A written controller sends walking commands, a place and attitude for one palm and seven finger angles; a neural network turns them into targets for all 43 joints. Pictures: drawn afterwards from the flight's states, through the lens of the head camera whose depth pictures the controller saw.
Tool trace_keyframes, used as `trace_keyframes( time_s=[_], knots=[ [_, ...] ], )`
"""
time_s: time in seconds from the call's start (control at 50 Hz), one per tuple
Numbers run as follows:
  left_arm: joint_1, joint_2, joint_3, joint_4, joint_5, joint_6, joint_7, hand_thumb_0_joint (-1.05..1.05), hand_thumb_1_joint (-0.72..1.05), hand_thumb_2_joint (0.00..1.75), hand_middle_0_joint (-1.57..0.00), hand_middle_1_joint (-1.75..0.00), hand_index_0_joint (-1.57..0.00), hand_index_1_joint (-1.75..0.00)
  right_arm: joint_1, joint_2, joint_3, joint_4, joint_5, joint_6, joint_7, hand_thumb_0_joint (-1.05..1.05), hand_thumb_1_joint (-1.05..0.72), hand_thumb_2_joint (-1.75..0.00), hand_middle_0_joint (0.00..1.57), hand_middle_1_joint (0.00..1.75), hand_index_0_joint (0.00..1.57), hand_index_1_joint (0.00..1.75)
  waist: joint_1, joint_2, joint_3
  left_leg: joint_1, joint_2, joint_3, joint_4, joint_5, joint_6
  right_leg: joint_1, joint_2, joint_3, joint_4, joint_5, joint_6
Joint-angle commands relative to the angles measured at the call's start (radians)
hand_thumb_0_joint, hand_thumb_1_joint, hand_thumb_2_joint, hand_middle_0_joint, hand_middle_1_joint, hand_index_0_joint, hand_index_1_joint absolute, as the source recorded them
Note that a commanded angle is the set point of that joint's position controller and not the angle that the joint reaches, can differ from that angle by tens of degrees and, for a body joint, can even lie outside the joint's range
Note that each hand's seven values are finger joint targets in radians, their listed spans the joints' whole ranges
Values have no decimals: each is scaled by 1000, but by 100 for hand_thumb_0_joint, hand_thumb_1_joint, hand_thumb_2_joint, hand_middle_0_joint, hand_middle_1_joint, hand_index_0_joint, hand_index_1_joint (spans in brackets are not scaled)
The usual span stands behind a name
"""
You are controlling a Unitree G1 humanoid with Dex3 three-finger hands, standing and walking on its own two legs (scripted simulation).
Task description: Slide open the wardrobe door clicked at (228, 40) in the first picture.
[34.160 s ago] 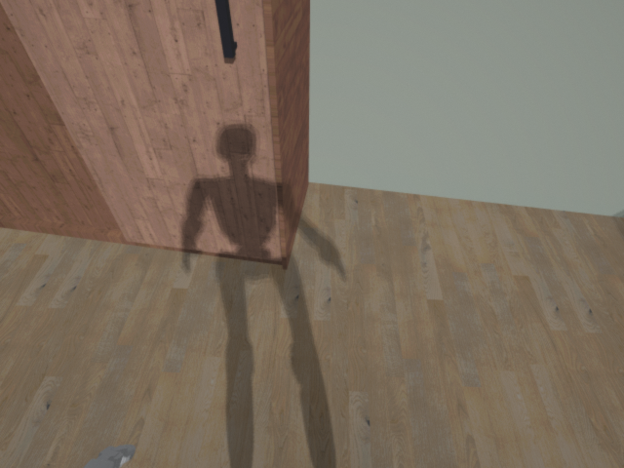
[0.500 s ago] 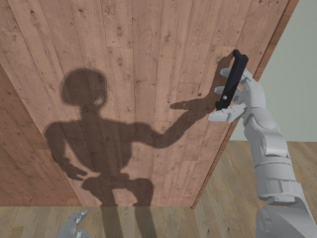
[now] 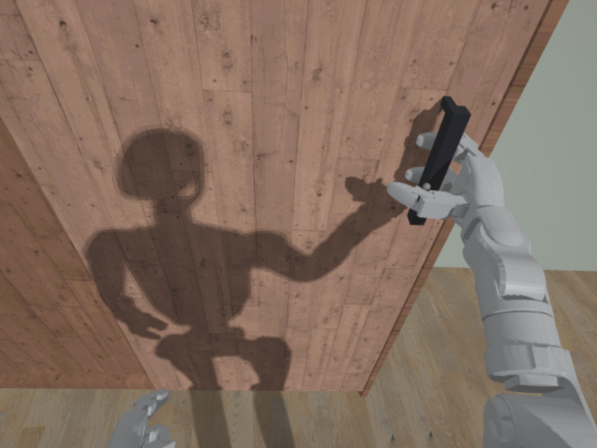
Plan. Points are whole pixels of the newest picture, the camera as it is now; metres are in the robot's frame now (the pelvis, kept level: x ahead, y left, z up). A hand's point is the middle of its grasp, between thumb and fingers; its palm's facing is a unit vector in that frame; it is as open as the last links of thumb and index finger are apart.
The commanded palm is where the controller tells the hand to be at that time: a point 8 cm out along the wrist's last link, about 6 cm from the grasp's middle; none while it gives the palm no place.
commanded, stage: grip the handle and tug to test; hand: right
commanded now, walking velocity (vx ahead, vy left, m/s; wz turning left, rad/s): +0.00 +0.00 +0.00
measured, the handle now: (430, 164) +0.46 -0.14 +0.19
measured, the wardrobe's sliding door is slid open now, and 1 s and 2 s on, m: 0.00 0.00 0.04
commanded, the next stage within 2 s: tug the door sideways, standing still in 1.00 s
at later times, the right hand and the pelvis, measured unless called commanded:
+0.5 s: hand (426, 184) +0.41 -0.12 +0.20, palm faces -0.05 +1.00 +0.01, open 5.6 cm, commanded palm +0.38 -0.18 +0.19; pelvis +0.00 -0.01 +0.00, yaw +1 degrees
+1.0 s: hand (426, 187) +0.40 -0.12 +0.19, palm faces -0.07 +1.00 +0.00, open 6.0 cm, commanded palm +0.35 -0.19 +0.19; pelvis +0.02 +0.00 +0.00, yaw +4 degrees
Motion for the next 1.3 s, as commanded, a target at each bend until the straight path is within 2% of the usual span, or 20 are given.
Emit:
trace_keyframes(
  time_s=[0.0,0.16,0.22,0.28,0.38,0.46,0.52,0.58,0.74,0.82,0.9,0.96,1.04,1.08,1.1,1.12,1.16,1.2,1.22,1.28],
  knots=[
    [-112,114,41,-152,3,-45,13,0,90,90,-20,-30,-20,-30,-463,-146,-44,-255,13,-68,12,0,-53,-74,41,135,41,135,-2,62,-278,0,62,-52,-28,481,-64,180,-9,39,10,312,-36],
    [-113,118,41,-152,4,-35,16,0,90,90,-20,-30,-20,-30,-423,-190,-88,-226,12,-49,6,0,-90,-90,45,140,45,140,-12,70,-267,14,66,-55,-30,489,-65,159,-9,33,7,309,-37],
    [-104,119,42,-149,2,-31,17,0,90,90,-20,-30,-20,-30,-434,-167,-66,-209,15,-47,7,0,-90,-90,45,140,45,140,-3,83,-245,-1,62,-48,-33,451,-62,154,-13,39,5,293,-34],
    [-108,116,43,-155,4,-30,15,0,90,90,-20,-30,-20,-30,-420,-179,-82,-228,8,-47,4,0,-90,-90,45,140,45,140,-13,44,-269,5,62,-50,-27,470,-58,168,-12,36,8,319,-33],
    [-105,118,43,-154,4,-23,16,0,90,90,-20,-30,-20,-30,-440,-177,-76,-232,6,-42,-1,0,-90,-90,45,140,45,140,-6,72,-264,8,61,-48,-28,465,-58,160,-14,36,3,311,-32],
    [-108,116,43,-159,5,-24,17,0,90,90,-20,-30,-20,-30,-418,-175,-82,-233,9,-42,-2,0,-90,-90,45,140,45,140,-9,79,-259,3,60,-50,-33,458,-61,162,-15,36,2,307,-35],
    [-102,121,46,-159,6,-21,16,0,90,90,-20,-30,-20,-30,-392,-217,-119,-234,11,-45,-4,0,-90,-90,45,140,45,140,-21,83,-275,32,63,-51,-28,481,-60,155,-14,33,3,318,-34],
    [-115,114,43,-170,6,-23,13,0,90,90,-20,-30,-20,-30,-378,-189,-100,-283,10,-50,0,0,-90,-90,45,140,45,140,-25,54,-299,41,62,-49,-22,513,-57,175,-14,33,5,352,-32],
    [-144,117,43,-206,3,-13,3,0,90,90,-20,-30,-20,-30,-177,-234,-163,-389,25,-39,16,0,-90,-90,45,140,45,140,-59,98,-306,113,72,-54,-5,642,-71,142,-16,17,-1,389,-32],
    [-162,114,43,-229,1,-7,-5,0,90,90,-20,-30,-20,-30,-41,-250,-195,-478,34,-23,24,0,-90,-90,45,140,45,140,-80,61,-317,144,79,-57,10,715,-77,137,-16,6,3,421,-28],
    [-181,110,43,-242,-2,-3,-9,0,90,90,-20,-30,-20,-30,19,-233,-183,-563,33,15,29,0,-90,-90,45,140,45,140,-77,30,-302,123,74,-54,13,722,-75,146,-21,6,6,446,-26],
    [-184,109,44,-251,1,-2,-13,0,90,90,-20,-30,-20,-30,75,-220,-171,-651,29,41,23,0,-90,-90,45,140,45,140,-80,10,-336,135,76,-52,27,774,-76,172,-24,9,18,522,-26],
    [-187,109,46,-264,5,2,-18,0,90,90,-20,-30,-20,-30,176,-231,-192,-743,37,66,21,0,-90,-90,45,140,45,140,-89,66,-367,175,87,-55,49,906,-93,158,-21,4,30,555,-29],
    [-193,106,43,-265,4,1,-19,0,90,90,-20,-30,-20,-30,221,-219,-186,-766,40,76,27,0,-90,-90,45,140,45,140,-88,76,-356,171,85,-51,52,894,-94,149,-21,6,25,539,-27],
    [-206,102,37,-259,6,-3,-18,0,90,90,-20,-30,-20,-30,136,-144,-93,-786,39,79,33,0,-90,-90,45,140,45,140,-68,49,-325,127,79,-46,44,822,-85,160,-18,12,23,523,-28],
    [-203,102,43,-249,6,-11,-14,0,90,90,-20,-30,-20,-30,69,-126,-67,-794,44,76,30,0,-90,-90,45,140,45,140,-50,56,-302,91,73,-41,33,763,-81,181,-24,17,31,512,-29],
    [-203,103,41,-225,6,-27,-12,0,90,90,-20,-30,-20,-30,-26,-115,-41,-787,36,82,14,0,-90,-90,45,140,45,140,-33,6,-265,22,59,-36,16,639,-67,208,-28,36,31,485,-24],
    [-198,103,39,-204,9,-34,-6,0,90,90,-20,-30,-20,-30,-104,-82,-1,-751,26,96,0,0,-90,-90,45,140,45,140,-11,-7,-230,-24,56,-32,6,593,-64,221,-26,44,38,472,-22],
    [-189,107,41,-193,10,-35,-2,0,90,90,-20,-30,-20,-30,-154,-76,19,-751,24,98,-7,0,-90,-90,45,140,45,140,0,4,-223,-22,60,-33,11,630,-65,230,-26,44,51,504,-25],
    [-163,106,46,-187,23,-31,0,0,90,90,-20,-30,-20,-30,-140,-33,55,-747,9,131,-9,0,-90,-90,45,140,45,140,-5,18,-336,53,93,-42,74,957,-111,242,-5,35,109,658,-34]
  ],
)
